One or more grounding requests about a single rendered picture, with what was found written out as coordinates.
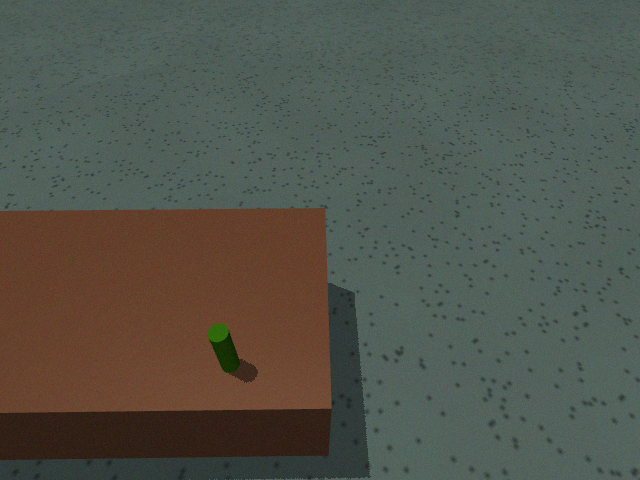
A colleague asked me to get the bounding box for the can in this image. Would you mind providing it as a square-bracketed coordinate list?
[208, 324, 240, 373]

